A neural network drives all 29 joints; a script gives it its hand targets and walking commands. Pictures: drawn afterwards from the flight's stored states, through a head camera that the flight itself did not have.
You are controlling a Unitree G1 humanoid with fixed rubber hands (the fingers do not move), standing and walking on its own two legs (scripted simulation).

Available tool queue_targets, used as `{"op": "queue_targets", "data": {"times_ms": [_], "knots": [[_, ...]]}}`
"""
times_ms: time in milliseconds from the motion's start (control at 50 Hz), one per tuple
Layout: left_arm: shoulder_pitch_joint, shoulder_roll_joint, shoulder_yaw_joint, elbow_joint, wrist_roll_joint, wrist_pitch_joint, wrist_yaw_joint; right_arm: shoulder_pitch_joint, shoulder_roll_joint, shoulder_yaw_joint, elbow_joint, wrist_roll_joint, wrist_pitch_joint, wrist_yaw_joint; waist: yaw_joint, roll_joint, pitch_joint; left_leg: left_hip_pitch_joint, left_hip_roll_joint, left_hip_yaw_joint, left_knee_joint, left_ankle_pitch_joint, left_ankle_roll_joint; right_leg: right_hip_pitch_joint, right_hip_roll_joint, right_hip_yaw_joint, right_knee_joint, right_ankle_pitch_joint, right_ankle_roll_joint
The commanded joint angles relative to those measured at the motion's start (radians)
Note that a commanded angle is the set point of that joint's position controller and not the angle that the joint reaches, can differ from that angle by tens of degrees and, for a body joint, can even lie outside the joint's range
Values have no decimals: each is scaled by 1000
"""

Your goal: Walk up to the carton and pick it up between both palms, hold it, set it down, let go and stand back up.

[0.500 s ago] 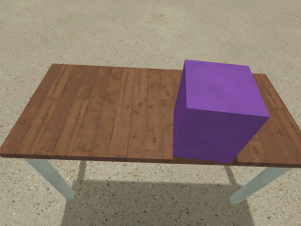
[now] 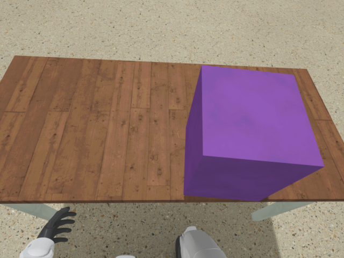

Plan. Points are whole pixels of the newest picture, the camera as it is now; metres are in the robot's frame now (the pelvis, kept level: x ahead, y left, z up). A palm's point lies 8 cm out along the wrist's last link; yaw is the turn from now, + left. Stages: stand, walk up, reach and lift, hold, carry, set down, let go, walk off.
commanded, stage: walk up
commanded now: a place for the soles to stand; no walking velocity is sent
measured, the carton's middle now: (233, 140) +0.37 -0.14 +0.03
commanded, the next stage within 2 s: none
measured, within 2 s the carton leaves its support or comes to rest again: neither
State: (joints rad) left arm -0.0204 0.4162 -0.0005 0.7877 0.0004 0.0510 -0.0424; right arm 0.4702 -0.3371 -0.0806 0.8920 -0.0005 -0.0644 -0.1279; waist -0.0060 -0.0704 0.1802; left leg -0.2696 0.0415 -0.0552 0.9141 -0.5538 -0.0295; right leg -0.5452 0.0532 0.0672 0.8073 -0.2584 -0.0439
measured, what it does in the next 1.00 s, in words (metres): steps to the right: left foot, then right foot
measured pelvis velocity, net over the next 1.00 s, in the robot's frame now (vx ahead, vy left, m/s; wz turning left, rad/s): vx -0.07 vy -0.16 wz -0.07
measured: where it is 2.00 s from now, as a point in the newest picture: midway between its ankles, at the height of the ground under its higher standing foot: outside the picture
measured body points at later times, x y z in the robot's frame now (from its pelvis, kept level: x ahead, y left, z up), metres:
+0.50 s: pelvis -0.05 -0.07 +0.00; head +0.02 -0.03 +0.44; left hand +0.10 +0.22 -0.14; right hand -0.03 -0.40 -0.09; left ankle +0.02 +0.10 -0.70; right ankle -0.06 -0.19 -0.61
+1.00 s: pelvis -0.07 -0.16 +0.03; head -0.03 -0.18 +0.48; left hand -0.05 +0.17 -0.08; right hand -0.01 -0.47 -0.10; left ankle -0.06 +0.01 -0.63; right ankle -0.10 -0.25 -0.70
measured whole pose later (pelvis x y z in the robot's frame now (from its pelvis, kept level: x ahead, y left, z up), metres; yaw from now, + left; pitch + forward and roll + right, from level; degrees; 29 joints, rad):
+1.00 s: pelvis -0.07 -0.16 +0.03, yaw -4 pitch -4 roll +1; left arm 0.39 0.40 0.00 0.93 0.00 -0.05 0.05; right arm 0.19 -0.35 -0.08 0.89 0.00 0.05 -0.02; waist 0.00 0.01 0.14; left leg -0.42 -0.01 -0.10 1.08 -0.43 -0.01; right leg -0.19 0.06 0.09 0.65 -0.39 -0.02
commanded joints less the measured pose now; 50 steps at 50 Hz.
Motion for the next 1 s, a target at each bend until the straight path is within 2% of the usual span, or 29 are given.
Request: {"op": "queue_targets", "data": {"times_ms": [0, 40, 80, 120, 140, 240, 260, 280, 300, 320, 340, 360, 440, 460, 520, 540, 560, 580, 600, 620, 640, 660, 700, 760, 800, 820, 920, 940, 980], "knots": [[113, 221, 126, -81, 44, 2, 24, 129, -280, -58, -62, 0, 6, -30, 48, -179, -275, -318, -58, 13, 430, -122, 23, 516, -340, 289, -313, 674, -304], [127, 161, 108, -129, 62, 11, 24, 44, -292, -56, -55, 3, 7, -10, 76, -124, -203, -268, -54, 72, 366, -113, 11, 413, -221, 259, -300, 715, -285], [165, 161, 88, -128, 66, 1, 29, -11, -239, -33, -57, 8, 0, -6, 71, -99, -115, -273, -26, 45, 228, -78, 19, 339, -269, 286, -275, 928, -304], [141, 206, 97, -129, 65, 8, 27, -37, -272, -45, -33, 8, 5, 2, 66, -80, -129, -161, -27, 44, 119, -65, 25, 289, -227, 227, -268, 809, -286], [92, 195, 95, -162, 80, 11, 28, 6, -259, -44, -28, 18, 6, -2, 41, -157, -130, -138, -22, 70, 58, -11, 27, 262, -217, 219, -263, 825, -278], [53, 186, 97, -179, 59, 35, 16, 94, -296, -68, 50, -14, 25, 3, -60, -43, -239, 199, -60, 120, -309, 369, 44, 95, -112, 178, -107, 435, -127], [67, 164, 88, -179, 51, 38, 22, 99, -306, -74, 32, -14, 22, 0, -73, -4, -319, 226, 39, -10, -443, 408, 70, 123, -87, 160, -22, 327, -88], [75, 141, 89, -175, 43, 35, 25, 38, -397, -92, -2, -30, 18, 2, -62, 200, -302, 270, 247, -311, -458, 552, 153, -56, 30, 55, 146, 14, -13], [85, 171, 114, -170, 58, 47, 24, -42, -467, -108, -31, -38, 20, 1, -37, 258, -283, 130, 442, -527, -493, 586, 303, -90, 52, 119, 414, -341, 17], [105, 227, 135, -167, 62, 58, 23, -150, -497, -115, -74, -22, 10, -9, -9, 220, -241, 15, 542, -643, -524, 539, 400, -85, 31, 237, 587, -356, 24], [127, 238, 137, -132, 51, 61, 22, -201, -460, -122, -107, -16, 5, -10, 14, 88, -189, -44, 506, -533, -484, 561, 400, -66, 21, 244, 681, -318, 23], [177, 232, 142, -114, 48, 58, 16, -207, -422, -106, -105, -14, 7, -5, 33, 77, -195, -8, 418, -445, -417, 566, 361, -63, 31, 235, 641, -304, 6], [179, 193, 146, -117, 50, 42, 2, -188, -390, -94, -94, -37, 4, -2, 11, 141, -173, -73, 258, -293, -369, 426, 280, -14, 16, 198, 585, -214, 27], [183, 192, 141, -127, 48, 35, 2, -214, -407, -87, -119, -41, -2, -3, 22, 206, -169, -78, 306, -329, -386, 444, 279, 40, -22, 191, 541, -271, 43], [257, 178, 128, -50, 4, -1, 1, -273, -384, -73, -100, -74, 9, 40, 33, 344, -134, -152, 174, -133, -400, 124, 204, 226, -52, 2, -6, -470, 14], [348, 204, 143, -10, 9, -11, 9, -323, -392, -92, -112, -71, 22, 49, 76, 374, -161, -277, 155, -76, -350, 33, 169, 415, -85, -7, -128, -331, 8], [414, 196, 153, 65, 0, -29, 19, -306, -362, -79, -89, -77, 46, 62, 105, 304, -131, -330, 88, -37, -169, -59, 165, 506, -42, -38, -287, -292, 43], [443, 217, 168, 96, 23, -42, 31, -259, -276, -64, -70, -65, 61, 67, 111, 59, -100, -362, 27, 25, 137, -3, 131, 518, -57, 60, -388, -283, 93], [391, 253, 158, 61, 52, -50, 44, -222, -174, -18, -74, -48, 66, 66, 69, -170, -48, -497, -32, 2, 293, -48, 103, 382, -158, 319, -416, -376, 94], [321, 320, 170, 31, 44, -64, 49, -178, -160, -10, -73, -45, 70, 66, 50, -153, 14, -513, -80, -90, 322, -31, 65, 211, -306, 576, -563, -452, 117], [228, 367, 169, 7, 29, -68, 53, -266, -270, -63, -61, -25, 73, 59, 58, -103, 45, -397, -58, -206, 253, 46, 60, 73, -355, 727, -699, -628, 58], [174, 388, 164, 17, 20, -75, 61, -270, -308, -68, -57, -14, 62, 61, 34, -140, 70, -396, -56, -187, 302, 82, 49, 59, -324, 732, -742, -572, 87], [197, 316, 157, 47, 31, -105, 71, -282, -280, -64, -21, -10, 78, 82, 35, 5, 153, -406, -26, -178, 252, 188, 28, 110, -278, 532, -613, -434, 112], [304, 255, 138, 58, 5, -139, 90, -221, -240, -52, -7, -15, 84, 103, 38, -24, 86, -401, -47, -136, 166, 214, 47, 367, -240, 375, -454, 268, 158], [396, 207, 117, 101, -3, -144, 102, -221, -245, -47, 0, -8, 92, 102, 49, -36, -39, -393, -74, -135, 159, 178, 53, 573, -199, 334, -384, 501, 210], [445, 242, 137, 105, -16, -142, 113, -212, -248, -50, 2, -11, 101, 108, 74, -45, -81, -394, -103, -161, 131, 153, 45, 645, -206, 346, -391, 513, 252], [513, 195, 120, 106, -11, -140, 127, -290, -199, -38, -24, -11, 105, 111, 72, -24, -110, -355, -82, -119, 149, 167, 50, 636, -209, 284, -386, 622, 248], [463, 185, 119, 80, 4, -140, 130, -296, -206, -31, -25, -17, 111, 114, 78, 39, -167, -358, -70, -115, 104, 172, 47, 685, -213, 282, -372, 582, 209], [452, 202, 114, 53, 6, -142, 129, -296, -189, -24, -28, -16, 109, 114, 58, -7, -120, -358, -47, -106, 114, 198, 34, 611, -240, 263, -357, 619, 117]]}}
